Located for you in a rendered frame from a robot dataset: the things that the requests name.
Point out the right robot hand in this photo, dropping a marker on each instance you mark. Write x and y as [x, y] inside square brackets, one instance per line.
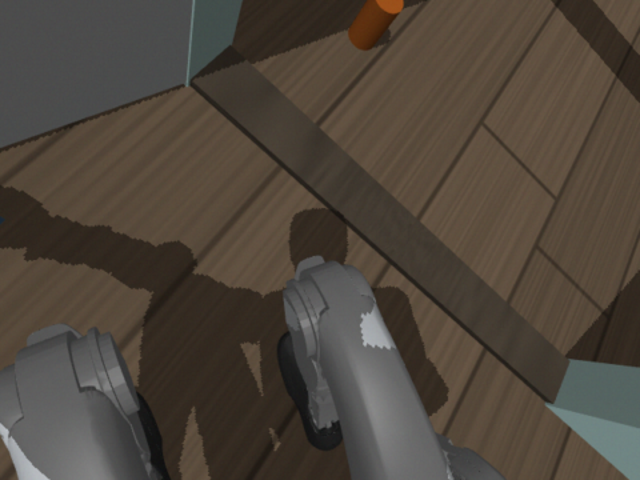
[465, 464]

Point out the right robot foot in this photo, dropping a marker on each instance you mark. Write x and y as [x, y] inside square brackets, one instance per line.
[322, 439]

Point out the left robot foot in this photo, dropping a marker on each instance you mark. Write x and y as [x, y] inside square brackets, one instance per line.
[154, 439]

